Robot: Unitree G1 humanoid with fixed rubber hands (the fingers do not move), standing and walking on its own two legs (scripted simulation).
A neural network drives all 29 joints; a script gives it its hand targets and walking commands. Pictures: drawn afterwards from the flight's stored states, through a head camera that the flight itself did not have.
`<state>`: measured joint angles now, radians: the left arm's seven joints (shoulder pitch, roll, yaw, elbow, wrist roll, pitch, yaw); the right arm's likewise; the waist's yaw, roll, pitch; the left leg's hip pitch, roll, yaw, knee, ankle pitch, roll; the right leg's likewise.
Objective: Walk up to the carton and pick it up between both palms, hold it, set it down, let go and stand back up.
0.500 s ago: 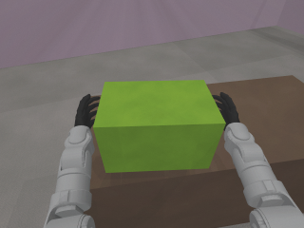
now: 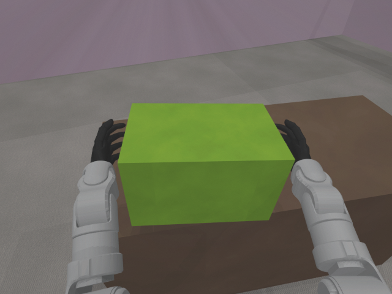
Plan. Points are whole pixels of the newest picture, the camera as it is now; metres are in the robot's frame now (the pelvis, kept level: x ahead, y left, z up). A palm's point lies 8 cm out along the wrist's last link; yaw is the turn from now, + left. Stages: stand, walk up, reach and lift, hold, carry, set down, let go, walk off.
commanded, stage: reach and lift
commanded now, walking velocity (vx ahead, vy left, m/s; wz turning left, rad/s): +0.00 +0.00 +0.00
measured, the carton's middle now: (200, 161) +0.39 -0.02 +0.11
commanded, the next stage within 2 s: hold in 0.60 s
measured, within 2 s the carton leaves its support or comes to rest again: neither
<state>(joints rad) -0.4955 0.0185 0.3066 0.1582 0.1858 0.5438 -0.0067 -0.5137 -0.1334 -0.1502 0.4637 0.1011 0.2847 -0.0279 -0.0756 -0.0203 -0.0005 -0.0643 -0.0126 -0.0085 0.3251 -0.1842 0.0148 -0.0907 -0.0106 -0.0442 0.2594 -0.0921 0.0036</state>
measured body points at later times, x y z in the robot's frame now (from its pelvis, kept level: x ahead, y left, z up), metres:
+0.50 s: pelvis +0.01 -0.01 +0.00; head -0.03 +0.01 +0.45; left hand +0.38 +0.19 +0.17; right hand +0.38 -0.20 +0.16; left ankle +0.00 +0.11 -0.75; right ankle +0.04 -0.12 -0.75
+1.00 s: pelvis +0.00 +0.00 +0.00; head -0.04 +0.01 +0.45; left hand +0.36 +0.20 +0.19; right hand +0.37 -0.19 +0.18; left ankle +0.00 +0.11 -0.75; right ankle +0.04 -0.12 -0.75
